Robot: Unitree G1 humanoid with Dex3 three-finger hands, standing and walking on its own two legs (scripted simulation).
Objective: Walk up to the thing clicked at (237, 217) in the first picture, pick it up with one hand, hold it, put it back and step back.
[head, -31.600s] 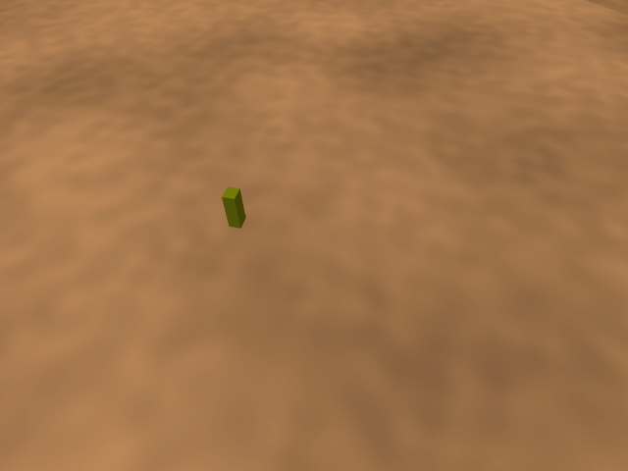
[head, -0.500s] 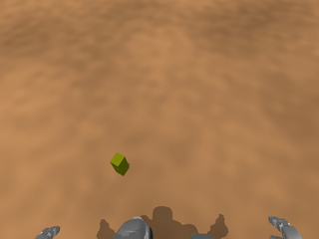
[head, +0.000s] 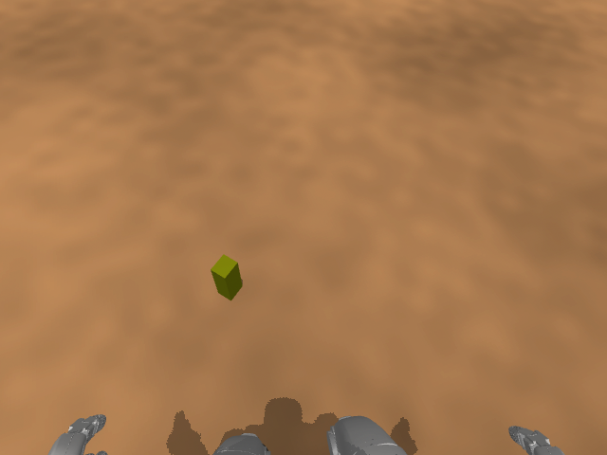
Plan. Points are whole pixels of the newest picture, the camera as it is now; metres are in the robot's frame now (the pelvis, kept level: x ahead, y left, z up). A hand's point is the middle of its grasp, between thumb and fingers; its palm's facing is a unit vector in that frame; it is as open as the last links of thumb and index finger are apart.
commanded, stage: step back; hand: left
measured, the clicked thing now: (227, 278) +0.65 +0.25 -0.68
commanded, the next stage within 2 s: none
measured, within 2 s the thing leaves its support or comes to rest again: neither
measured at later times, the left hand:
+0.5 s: hand out of the picture -0.04 +0.24 -0.15, palm faces +0.03 -0.90 -0.43, open 7.4 cm
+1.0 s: hand out of the picture -0.27 +0.19 -0.14, palm faces +0.02 -0.89 -0.45, open 7.4 cm
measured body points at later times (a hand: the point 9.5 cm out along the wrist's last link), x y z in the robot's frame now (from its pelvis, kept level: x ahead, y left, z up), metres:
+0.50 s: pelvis -0.16 -0.04 -0.02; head -0.10 -0.04 +0.43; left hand -0.05 +0.28 -0.12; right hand -0.07 -0.36 -0.14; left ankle -0.16 +0.07 -0.74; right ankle -0.10 -0.16 -0.73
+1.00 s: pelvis -0.33 -0.09 -0.01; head -0.29 -0.11 +0.44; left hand -0.27 +0.23 -0.11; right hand -0.20 -0.41 -0.13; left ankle -0.32 +0.06 -0.65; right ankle -0.30 -0.20 -0.73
